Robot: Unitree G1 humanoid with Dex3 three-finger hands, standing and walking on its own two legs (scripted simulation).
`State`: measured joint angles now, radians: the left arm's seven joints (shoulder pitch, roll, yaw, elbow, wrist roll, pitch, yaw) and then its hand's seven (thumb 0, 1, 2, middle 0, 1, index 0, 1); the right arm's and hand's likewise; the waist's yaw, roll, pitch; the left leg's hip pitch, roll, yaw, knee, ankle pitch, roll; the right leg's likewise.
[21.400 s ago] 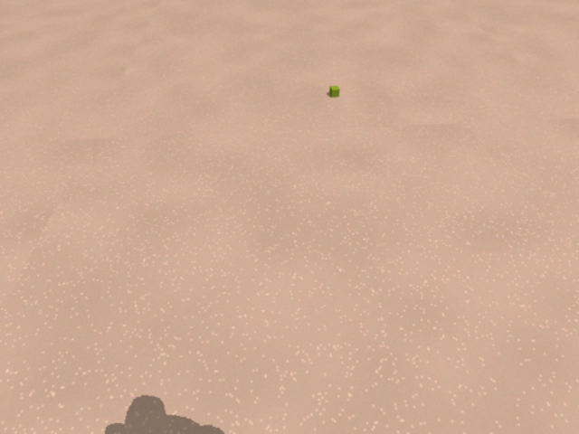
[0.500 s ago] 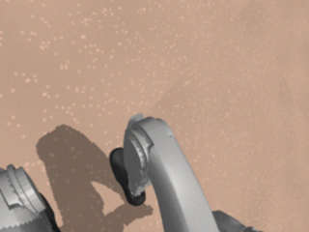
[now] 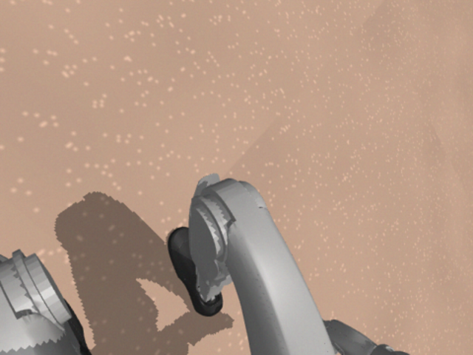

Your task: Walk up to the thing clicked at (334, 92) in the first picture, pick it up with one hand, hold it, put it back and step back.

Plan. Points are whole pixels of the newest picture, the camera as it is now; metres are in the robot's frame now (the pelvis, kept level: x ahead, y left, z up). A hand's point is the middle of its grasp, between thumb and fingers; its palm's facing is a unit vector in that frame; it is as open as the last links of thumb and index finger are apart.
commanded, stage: close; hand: left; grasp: from above
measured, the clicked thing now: out of the picture +0.39 +0.41 -0.29
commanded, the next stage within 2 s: none
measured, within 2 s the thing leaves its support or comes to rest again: neither
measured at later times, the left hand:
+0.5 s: hand out of the picture +0.38 +0.39 -0.26, palm faces +0.07 -0.46 -0.89, open 9.2 cm
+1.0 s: hand out of the picture +0.37 +0.39 -0.26, palm faces +0.06 -0.46 -0.88, open 9.0 cm
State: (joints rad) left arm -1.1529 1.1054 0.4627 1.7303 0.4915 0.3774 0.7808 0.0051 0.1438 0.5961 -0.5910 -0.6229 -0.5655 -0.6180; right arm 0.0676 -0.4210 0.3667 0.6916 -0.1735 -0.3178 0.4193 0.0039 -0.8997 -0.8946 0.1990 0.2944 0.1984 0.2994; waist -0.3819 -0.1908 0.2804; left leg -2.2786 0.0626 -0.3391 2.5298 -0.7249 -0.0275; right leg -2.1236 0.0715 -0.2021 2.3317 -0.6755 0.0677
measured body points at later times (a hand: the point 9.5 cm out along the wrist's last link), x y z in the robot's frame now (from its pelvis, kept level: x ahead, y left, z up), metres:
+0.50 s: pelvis +0.00 +0.00 +0.00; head +0.29 +0.13 +0.31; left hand +0.38 +0.41 -0.21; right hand +0.04 -0.26 -0.04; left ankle +0.06 +0.13 -0.28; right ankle +0.12 -0.12 -0.28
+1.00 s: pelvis +0.00 +0.00 +0.00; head +0.29 +0.14 +0.31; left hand +0.37 +0.41 -0.21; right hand +0.05 -0.25 -0.04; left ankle +0.06 +0.13 -0.28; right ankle +0.12 -0.12 -0.28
